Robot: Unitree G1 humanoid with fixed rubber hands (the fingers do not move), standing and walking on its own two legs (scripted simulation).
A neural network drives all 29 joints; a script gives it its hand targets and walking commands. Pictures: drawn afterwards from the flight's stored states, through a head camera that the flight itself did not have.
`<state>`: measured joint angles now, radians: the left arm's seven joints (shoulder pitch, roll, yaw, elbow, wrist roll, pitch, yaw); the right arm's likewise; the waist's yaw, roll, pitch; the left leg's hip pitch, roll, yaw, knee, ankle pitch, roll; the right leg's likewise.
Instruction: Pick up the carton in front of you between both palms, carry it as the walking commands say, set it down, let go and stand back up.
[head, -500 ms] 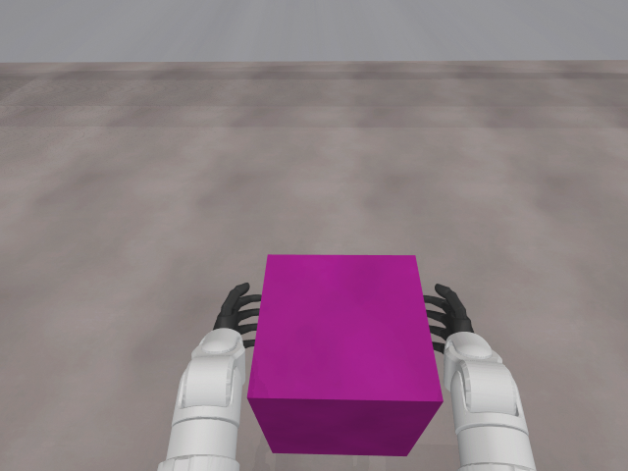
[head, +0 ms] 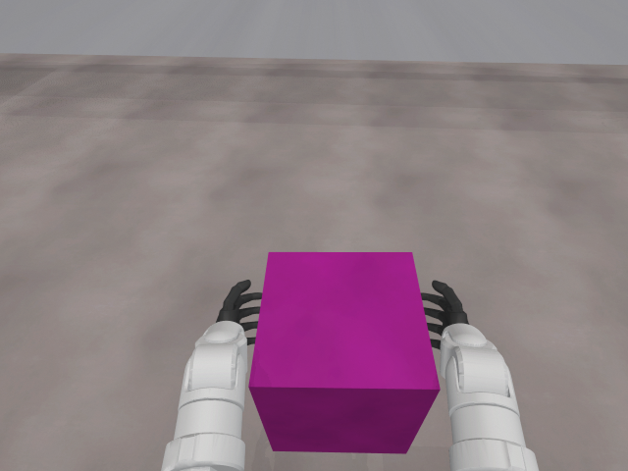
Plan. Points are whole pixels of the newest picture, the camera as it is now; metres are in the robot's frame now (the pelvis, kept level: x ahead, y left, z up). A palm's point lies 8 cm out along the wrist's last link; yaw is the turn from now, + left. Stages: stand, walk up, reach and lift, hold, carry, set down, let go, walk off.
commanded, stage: set down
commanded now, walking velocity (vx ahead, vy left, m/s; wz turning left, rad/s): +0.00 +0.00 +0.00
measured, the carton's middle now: (339, 356) +0.32 +0.00 -0.05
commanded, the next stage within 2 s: none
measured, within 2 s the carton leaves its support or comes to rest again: neither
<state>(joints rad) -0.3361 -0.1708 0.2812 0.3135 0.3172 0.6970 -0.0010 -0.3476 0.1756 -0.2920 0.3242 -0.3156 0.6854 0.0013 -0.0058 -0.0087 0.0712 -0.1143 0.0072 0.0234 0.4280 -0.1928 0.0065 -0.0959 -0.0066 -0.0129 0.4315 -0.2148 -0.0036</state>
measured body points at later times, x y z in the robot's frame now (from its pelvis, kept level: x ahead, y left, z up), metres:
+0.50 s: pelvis -0.04 +0.00 -0.08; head +0.18 +0.01 +0.31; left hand +0.38 +0.15 -0.17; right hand +0.36 -0.15 -0.17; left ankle +0.04 +0.11 -0.74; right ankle +0.02 -0.12 -0.74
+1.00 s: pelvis -0.05 +0.01 -0.21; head +0.21 +0.02 +0.16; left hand +0.43 +0.15 -0.31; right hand +0.41 -0.15 -0.30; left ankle +0.04 +0.12 -0.74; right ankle +0.02 -0.12 -0.74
